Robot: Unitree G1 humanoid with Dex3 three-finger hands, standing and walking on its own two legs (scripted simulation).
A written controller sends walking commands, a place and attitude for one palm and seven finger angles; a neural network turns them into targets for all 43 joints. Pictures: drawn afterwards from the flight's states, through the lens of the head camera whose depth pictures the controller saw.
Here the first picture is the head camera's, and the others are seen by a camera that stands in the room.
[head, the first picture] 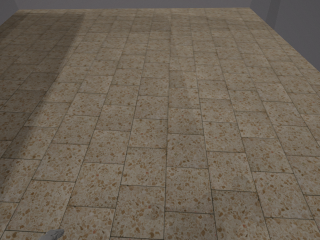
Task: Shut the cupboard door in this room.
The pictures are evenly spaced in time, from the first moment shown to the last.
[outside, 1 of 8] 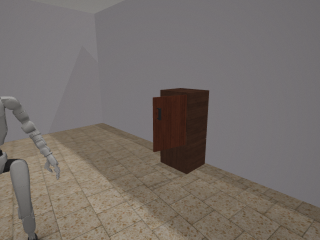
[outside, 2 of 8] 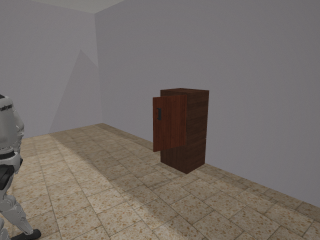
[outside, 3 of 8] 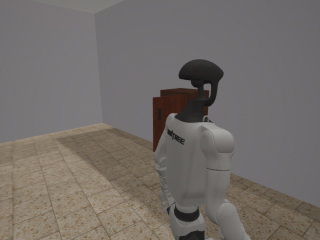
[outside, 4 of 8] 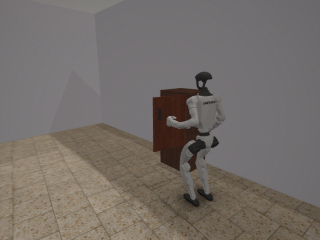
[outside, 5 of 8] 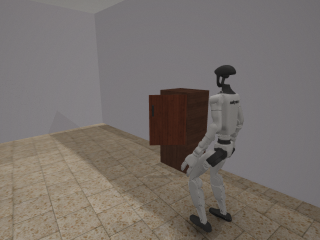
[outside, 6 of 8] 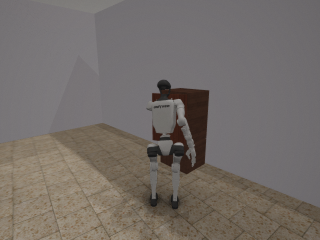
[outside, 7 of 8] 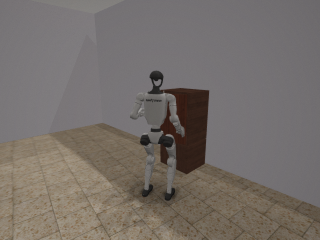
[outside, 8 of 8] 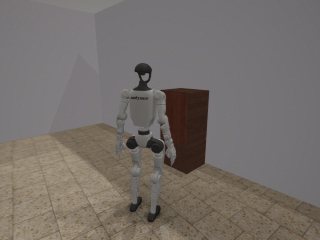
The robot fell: no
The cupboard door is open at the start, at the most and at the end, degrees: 77 77 0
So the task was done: yes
